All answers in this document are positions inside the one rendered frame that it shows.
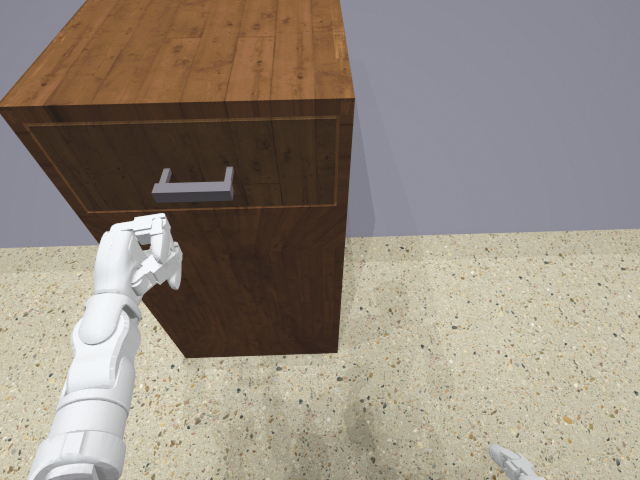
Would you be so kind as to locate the robot left forearm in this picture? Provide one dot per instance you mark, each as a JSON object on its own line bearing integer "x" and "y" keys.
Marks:
{"x": 85, "y": 441}

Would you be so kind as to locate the robot right hand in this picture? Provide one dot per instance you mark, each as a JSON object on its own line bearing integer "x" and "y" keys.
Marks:
{"x": 516, "y": 466}

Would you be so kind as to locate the cabinet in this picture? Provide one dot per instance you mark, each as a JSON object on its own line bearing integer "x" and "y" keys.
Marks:
{"x": 255, "y": 281}

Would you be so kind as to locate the robot left hand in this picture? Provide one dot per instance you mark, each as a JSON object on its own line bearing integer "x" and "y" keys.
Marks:
{"x": 119, "y": 257}

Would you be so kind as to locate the handle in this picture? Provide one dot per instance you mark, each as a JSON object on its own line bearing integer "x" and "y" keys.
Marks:
{"x": 164, "y": 192}

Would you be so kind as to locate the drawer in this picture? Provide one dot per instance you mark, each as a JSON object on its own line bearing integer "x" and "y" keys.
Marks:
{"x": 277, "y": 161}

